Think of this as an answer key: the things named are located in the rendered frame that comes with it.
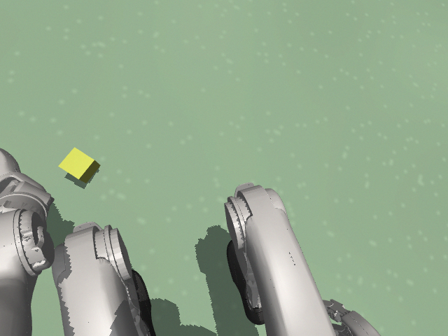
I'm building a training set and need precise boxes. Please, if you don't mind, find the left robot hand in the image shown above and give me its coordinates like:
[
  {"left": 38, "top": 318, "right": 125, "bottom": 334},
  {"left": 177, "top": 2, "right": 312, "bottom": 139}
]
[{"left": 0, "top": 148, "right": 55, "bottom": 205}]

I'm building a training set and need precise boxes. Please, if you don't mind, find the cube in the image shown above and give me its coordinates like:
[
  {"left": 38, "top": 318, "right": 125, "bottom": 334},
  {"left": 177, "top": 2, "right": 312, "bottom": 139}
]
[{"left": 58, "top": 147, "right": 101, "bottom": 183}]

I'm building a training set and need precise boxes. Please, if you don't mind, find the left robot foot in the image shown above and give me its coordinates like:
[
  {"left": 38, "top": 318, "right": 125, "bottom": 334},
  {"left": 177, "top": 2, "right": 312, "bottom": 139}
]
[{"left": 132, "top": 269, "right": 156, "bottom": 336}]

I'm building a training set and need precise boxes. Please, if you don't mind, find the left robot arm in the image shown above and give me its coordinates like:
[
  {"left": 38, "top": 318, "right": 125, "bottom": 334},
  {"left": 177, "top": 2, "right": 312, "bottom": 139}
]
[{"left": 0, "top": 172, "right": 55, "bottom": 336}]

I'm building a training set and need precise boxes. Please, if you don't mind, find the right robot hand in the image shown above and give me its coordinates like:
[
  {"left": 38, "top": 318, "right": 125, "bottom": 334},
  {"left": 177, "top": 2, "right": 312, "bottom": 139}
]
[{"left": 323, "top": 299, "right": 381, "bottom": 336}]

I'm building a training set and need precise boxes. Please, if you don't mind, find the right robot foot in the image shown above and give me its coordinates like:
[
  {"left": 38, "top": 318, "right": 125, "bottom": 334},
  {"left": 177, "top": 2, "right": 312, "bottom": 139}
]
[{"left": 227, "top": 240, "right": 265, "bottom": 325}]

